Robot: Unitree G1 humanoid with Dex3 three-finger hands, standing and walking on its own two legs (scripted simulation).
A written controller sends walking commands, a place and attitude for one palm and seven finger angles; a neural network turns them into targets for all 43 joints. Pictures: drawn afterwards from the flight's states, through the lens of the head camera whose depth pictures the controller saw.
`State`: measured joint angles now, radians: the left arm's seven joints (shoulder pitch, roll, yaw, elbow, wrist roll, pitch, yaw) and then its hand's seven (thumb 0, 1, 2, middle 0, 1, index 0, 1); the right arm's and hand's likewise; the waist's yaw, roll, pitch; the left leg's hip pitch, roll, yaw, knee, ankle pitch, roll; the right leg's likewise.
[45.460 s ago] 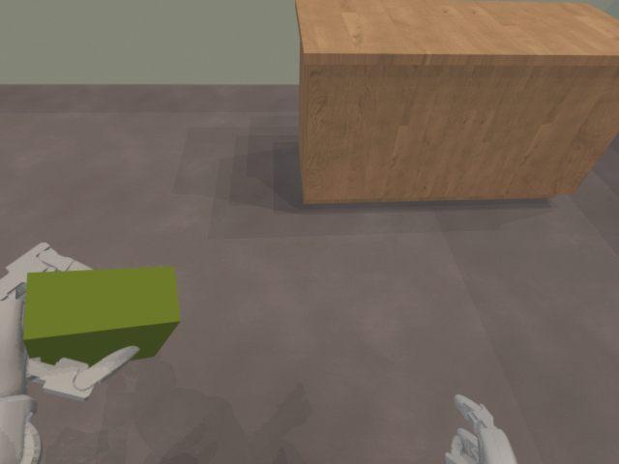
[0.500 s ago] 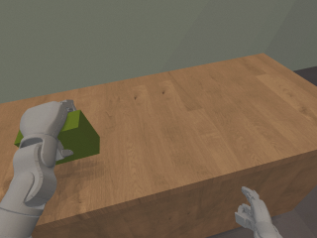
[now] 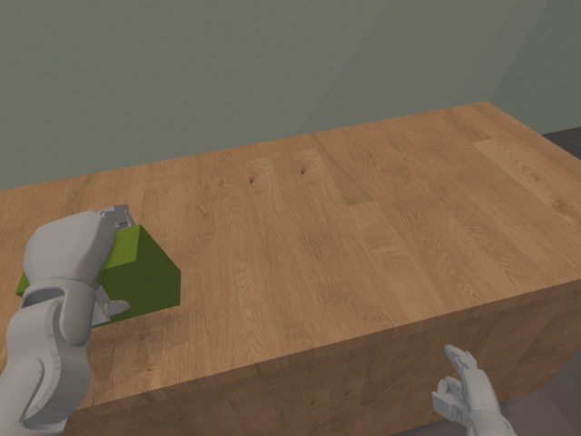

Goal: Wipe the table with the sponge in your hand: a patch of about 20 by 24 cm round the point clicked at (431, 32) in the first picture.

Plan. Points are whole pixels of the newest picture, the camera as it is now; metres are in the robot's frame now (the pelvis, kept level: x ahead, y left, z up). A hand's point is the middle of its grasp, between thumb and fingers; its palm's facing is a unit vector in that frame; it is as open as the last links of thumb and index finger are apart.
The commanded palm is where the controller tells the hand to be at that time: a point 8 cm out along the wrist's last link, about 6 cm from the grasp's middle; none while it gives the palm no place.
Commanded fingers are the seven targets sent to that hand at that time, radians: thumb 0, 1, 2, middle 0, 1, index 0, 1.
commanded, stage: bring the sponge back beside the body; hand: left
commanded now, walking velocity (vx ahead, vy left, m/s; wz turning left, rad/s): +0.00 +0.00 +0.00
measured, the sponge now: (117, 287) +0.23 +0.28 +0.12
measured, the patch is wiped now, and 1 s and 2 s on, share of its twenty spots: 1.00 1.00 1.00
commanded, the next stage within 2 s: step back with the hand held close in 0.98 s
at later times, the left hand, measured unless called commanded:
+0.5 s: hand (94, 294) +0.20 +0.28 +0.15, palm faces +0.18 -0.12 -0.98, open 9.7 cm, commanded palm +0.15 +0.27 +0.22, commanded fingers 0.00 0.10 1.30 -1.20 -1.60 -1.20 -1.60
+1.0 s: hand (87, 299) +0.19 +0.28 +0.15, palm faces +0.20 -0.14 -0.97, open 9.7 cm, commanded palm +0.15 +0.28 +0.22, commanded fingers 0.00 0.10 1.30 -1.20 -1.60 -1.20 -1.60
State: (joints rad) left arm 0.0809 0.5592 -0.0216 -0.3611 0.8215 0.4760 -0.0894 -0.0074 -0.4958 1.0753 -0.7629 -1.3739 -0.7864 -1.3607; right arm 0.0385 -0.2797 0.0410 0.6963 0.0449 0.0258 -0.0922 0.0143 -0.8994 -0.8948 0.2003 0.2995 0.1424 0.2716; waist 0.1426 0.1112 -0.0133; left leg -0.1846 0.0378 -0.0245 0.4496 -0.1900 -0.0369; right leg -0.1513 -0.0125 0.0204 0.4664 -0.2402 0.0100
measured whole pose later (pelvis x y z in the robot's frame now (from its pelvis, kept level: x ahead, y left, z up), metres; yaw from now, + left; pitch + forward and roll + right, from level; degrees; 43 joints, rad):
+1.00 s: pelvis -0.01 +0.00 +0.00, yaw +0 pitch -6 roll +0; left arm 0.26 0.56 0.03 -0.47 0.79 0.44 -0.06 -0.01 -0.49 1.07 -0.76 -1.37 -0.79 -1.36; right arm 0.05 -0.27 0.05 0.68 0.03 0.00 -0.09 0.01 -0.90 -0.89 0.20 0.30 0.16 0.28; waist 0.14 0.11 -0.01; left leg -0.17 0.04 -0.02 0.47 -0.20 -0.03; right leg -0.13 -0.01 0.03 0.47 -0.24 0.01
